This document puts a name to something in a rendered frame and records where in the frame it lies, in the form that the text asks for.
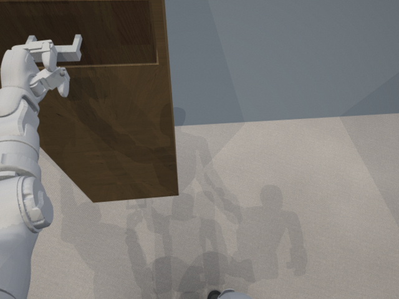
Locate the cabinet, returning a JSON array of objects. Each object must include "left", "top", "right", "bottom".
[{"left": 0, "top": 0, "right": 179, "bottom": 202}]

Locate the robot left hand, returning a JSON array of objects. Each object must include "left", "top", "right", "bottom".
[{"left": 1, "top": 40, "right": 70, "bottom": 104}]

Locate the robot left upper arm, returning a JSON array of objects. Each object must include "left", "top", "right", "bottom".
[{"left": 0, "top": 176, "right": 54, "bottom": 299}]

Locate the robot right shin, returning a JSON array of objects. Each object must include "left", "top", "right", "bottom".
[{"left": 218, "top": 289, "right": 235, "bottom": 298}]

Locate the drawer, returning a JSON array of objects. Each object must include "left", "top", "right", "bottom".
[{"left": 0, "top": 0, "right": 156, "bottom": 68}]

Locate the handle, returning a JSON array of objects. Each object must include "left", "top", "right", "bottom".
[{"left": 26, "top": 34, "right": 82, "bottom": 62}]

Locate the robot left forearm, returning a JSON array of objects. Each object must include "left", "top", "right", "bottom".
[{"left": 0, "top": 87, "right": 41, "bottom": 182}]

